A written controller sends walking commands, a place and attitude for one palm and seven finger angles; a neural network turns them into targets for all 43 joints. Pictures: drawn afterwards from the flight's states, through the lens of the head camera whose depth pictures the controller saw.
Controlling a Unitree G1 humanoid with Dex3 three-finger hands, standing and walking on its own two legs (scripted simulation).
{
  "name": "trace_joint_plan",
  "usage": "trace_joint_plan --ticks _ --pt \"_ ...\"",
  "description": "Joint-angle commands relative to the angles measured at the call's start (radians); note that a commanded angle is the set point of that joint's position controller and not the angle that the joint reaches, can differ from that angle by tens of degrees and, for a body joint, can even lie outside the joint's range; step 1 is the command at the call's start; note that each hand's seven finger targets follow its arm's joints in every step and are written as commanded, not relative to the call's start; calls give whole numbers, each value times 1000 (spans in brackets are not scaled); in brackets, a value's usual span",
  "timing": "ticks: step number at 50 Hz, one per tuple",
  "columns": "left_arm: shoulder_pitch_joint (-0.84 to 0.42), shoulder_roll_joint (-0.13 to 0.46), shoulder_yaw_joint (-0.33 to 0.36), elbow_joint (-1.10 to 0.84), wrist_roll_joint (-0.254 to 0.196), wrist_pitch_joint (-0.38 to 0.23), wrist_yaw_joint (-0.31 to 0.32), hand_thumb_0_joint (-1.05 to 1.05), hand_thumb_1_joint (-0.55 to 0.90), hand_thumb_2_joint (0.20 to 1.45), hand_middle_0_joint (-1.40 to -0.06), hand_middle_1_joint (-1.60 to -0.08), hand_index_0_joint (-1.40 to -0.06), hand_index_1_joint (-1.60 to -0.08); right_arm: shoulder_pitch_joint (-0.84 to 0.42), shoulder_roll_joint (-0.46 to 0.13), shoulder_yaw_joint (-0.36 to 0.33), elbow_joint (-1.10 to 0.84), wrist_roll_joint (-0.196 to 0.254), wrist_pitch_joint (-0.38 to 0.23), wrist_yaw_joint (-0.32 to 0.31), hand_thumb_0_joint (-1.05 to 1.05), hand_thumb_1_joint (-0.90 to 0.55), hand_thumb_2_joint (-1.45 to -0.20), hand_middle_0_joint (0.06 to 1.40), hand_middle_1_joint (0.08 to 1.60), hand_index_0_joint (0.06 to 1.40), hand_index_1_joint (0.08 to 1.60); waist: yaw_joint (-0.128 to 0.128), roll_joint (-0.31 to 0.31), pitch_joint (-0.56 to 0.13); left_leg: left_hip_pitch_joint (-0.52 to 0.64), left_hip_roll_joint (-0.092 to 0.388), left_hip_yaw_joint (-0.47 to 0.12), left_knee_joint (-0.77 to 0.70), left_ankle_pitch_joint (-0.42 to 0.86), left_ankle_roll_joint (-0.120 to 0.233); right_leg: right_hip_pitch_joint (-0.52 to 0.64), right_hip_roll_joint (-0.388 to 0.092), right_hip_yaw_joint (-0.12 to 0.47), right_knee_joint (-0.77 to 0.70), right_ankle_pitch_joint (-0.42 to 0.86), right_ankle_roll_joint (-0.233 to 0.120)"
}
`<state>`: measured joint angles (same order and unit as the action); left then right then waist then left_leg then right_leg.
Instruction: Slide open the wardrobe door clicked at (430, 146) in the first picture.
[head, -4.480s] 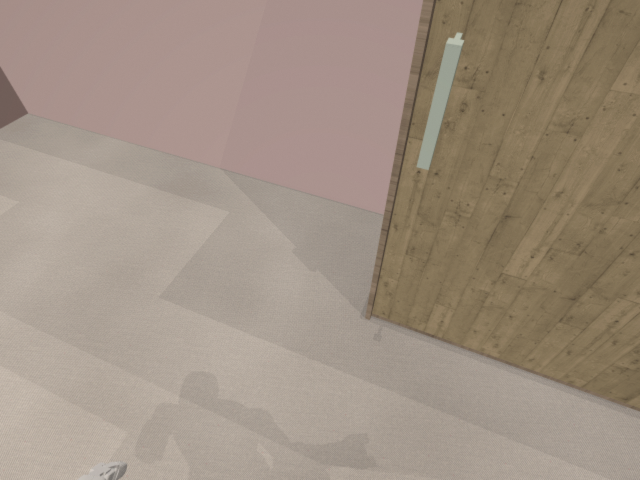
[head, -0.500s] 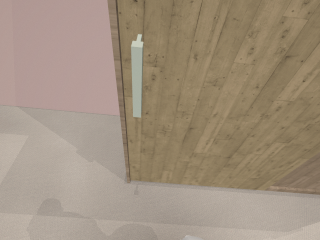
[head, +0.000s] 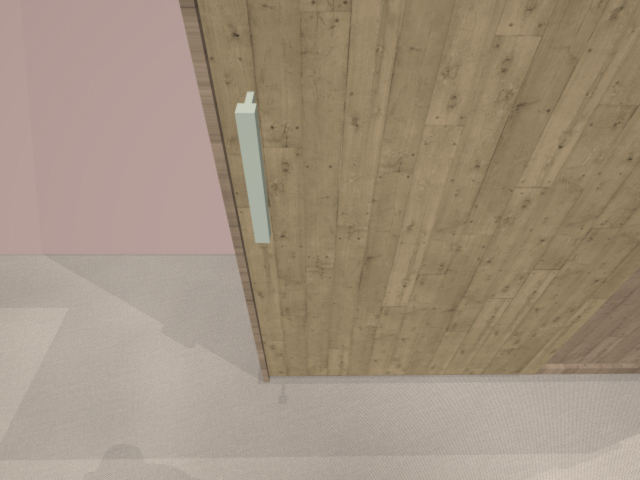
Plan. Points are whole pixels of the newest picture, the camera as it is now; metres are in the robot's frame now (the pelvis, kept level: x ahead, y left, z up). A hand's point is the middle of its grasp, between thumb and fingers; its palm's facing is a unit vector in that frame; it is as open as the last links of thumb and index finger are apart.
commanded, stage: come to a stop and stand still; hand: left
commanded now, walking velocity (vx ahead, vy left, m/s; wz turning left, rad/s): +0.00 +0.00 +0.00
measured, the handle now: (257, 173) +0.53 +0.13 +0.10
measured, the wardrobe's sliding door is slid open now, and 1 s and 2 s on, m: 0.00 0.00 0.00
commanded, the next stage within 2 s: look again from close up in 0.82 s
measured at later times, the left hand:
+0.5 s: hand out of the picture +0.01 +0.17 -0.18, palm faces +0.03 -0.98 -0.20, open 7.4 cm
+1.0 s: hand out of the picture +0.04 +0.19 -0.18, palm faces +0.00 -0.98 -0.20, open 7.4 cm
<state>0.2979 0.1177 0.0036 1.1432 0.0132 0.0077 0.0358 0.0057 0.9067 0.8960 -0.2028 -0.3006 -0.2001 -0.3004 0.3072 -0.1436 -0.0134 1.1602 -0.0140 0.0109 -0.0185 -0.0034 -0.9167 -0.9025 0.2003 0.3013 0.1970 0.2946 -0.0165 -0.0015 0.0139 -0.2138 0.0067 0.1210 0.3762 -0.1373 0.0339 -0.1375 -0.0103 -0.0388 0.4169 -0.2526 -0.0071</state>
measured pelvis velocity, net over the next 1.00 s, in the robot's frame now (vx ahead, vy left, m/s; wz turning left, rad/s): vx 0.03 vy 0.01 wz -0.01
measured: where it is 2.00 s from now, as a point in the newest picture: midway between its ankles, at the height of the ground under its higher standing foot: outside the picture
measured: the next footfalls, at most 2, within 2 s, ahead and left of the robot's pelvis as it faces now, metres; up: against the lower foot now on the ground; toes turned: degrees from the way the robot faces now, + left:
none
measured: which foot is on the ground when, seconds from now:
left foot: down 0.00-1.00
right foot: down 0.00-1.00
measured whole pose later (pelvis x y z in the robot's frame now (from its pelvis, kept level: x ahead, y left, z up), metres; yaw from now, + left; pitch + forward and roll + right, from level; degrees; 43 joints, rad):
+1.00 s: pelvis +0.03 +0.01 +0.00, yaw -1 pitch -1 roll +0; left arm 0.28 0.18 -0.01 1.09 0.02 -0.01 0.04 0.01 0.91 0.90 -0.20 -0.30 -0.20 -0.30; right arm 0.22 -0.17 0.01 1.10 -0.01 -0.03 -0.01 0.00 -0.91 -0.90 0.20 0.30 0.20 0.29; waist 0.00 -0.02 0.02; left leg -0.22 -0.01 0.12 0.46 -0.24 0.05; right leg -0.12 -0.02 -0.02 0.46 -0.32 0.01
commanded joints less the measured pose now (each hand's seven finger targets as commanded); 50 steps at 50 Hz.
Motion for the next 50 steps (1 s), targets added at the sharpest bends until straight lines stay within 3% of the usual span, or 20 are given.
trace_joint_plan --ticks 1,11,12,13,14,15,16,17,19,21,25,28,31,37,50 --pt "67 94 15 -26 -3 -13 8 0 900 900 -200 -300 -200 -300 51 -68 -12 -21 0 -13 -10 0 -900 -900 200 300 200 300 9 4 105 14 106 -146 -89 -165 -17 -166 -102 110 -139 -126 -20" --pt "95 63 11 -11 -4 -19 11 0 900 900 -200 -300 -200 -300 101 -38 -10 1 2 -21 -17 0 -900 -900 200 300 200 300 11 0 79 9 112 -144 -72 -109 -15 -132 -95 104 -117 -41 -24" --pt "140 97 -7 -13 19 -45 38 0 900 900 -200 -300 -200 -300 -26 -83 -2 -84 2 -37 2 0 -900 -900 200 300 200 300 53 -4 145 -92 102 -111 139 -66 -45 -160 -126 128 -118 123 -33" --pt "80 140 4 -66 8 -52 30 0 900 900 -200 -300 -200 -300 47 -43 -4 -105 -2 -22 10 0 -900 -900 200 300 200 300 -22 -16 66 -53 65 -110 155 -187 -39 -211 -166 177 -161 -215 -63" --pt "40 136 6 -92 6 -53 26 0 900 900 -200 -300 -200 -300 96 -46 -7 -95 -9 -16 14 0 -900 -900 200 300 200 300 -44 -32 57 -48 57 -102 184 -185 -31 -251 -149 166 -139 -303 -77" --pt "35 123 7 -105 4 -56 24 0 900 900 -200 -300 -200 -300 127 -44 -7 -95 -10 -19 14 0 -900 -900 200 300 200 300 -52 16 26 -27 59 -107 176 -156 -24 -260 -138 152 -98 -264 -86" --pt "34 115 8 -110 3 -61 22 0 900 900 -200 -300 -200 -300 138 -35 -1 -98 -14 -30 14 0 -900 -900 200 300 200 300 -46 103 2 -8 64 -124 140 -92 -18 -229 -120 112 -42 -148 -86" --pt "54 103 7 -104 0 -60 19 0 900 900 -200 -300 -200 -300 127 -38 3 -107 -11 -36 10 0 -900 -900 200 300 200 300 -28 112 5 -35 85 -155 92 -107 -5 -202 -87 101 -8 -134 -76" --pt "83 79 1 -92 2 -50 16 0 900 900 -200 -300 -200 -300 93 -62 3 -126 -7 -40 3 0 -900 -900 200 300 200 300 0 63 50 -109 105 -194 33 -154 16 -157 -56 73 24 -99 -60" --pt "95 73 -3 -88 4 -50 14 0 900 900 -200 -300 -200 -300 73 -67 3 -135 -6 -42 1 0 -900 -900 200 300 200 300 11 4 67 -119 103 -192 16 -138 22 -136 -60 74 20 -53 -54" --pt "86 91 -2 -95 3 -46 13 0 900 900 -200 -300 -200 -300 60 -91 4 -123 -2 -44 1 0 -900 -900 200 300 200 300 9 -34 83 -77 102 -179 3 -103 19 -142 -68 80 9 -27 -43" --pt "87 113 1 -97 1 -49 14 0 900 900 -200 -300 -200 -300 46 -102 7 -115 -1 -51 -2 0 -900 -900 200 300 200 300 13 -21 40 -19 101 -156 24 30 20 -107 -80 83 12 72 -37" --pt "77 126 3 -99 2 -46 13 0 900 900 -200 -300 -200 -300 30 -114 7 -110 -1 -53 -3 0 -900 -900 200 300 200 300 15 -19 32 3 104 -149 24 75 20 -91 -85 78 7 101 -32" --pt "66 151 5 -99 3 -39 9 0 900 900 -200 -300 -200 -300 -12 -138 5 -109 0 -50 -5 0 -900 -900 200 300 200 300 17 12 29 24 106 -142 16 82 17 -80 -89 84 -9 113 -28" --pt "45 171 6 -89 5 -32 5 0 900 900 -200 -300 -200 -300 -56 -158 2 -93 2 -47 -6 0 -900 -900 200 300 200 300 18 4 29 53 116 -137 -2 85 13 -74 -93 89 -31 122 -22"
